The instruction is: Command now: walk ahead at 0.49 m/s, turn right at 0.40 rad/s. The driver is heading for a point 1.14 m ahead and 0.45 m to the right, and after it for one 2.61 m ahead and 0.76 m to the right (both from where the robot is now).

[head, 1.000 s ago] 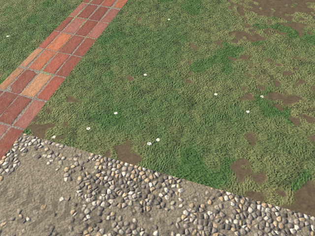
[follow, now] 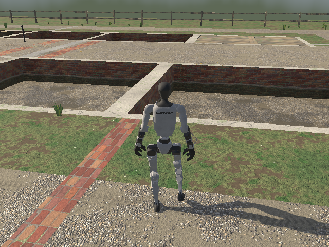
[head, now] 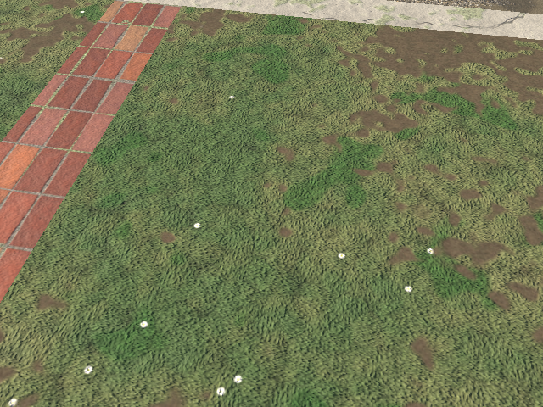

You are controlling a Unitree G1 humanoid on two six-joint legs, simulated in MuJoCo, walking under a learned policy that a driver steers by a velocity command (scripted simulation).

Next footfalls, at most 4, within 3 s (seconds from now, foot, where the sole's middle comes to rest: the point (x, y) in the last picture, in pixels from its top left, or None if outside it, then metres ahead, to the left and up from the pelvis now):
0.34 right None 0.33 -0.18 -0.78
0.82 left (309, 350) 0.67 -0.09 -0.78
1.34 right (443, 324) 0.73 -0.46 -0.78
1.90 left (405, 215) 1.12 -0.43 -0.78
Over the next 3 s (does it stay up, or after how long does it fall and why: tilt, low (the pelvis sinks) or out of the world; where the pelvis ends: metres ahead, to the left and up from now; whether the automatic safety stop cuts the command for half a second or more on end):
stays up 1.09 -0.48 0.00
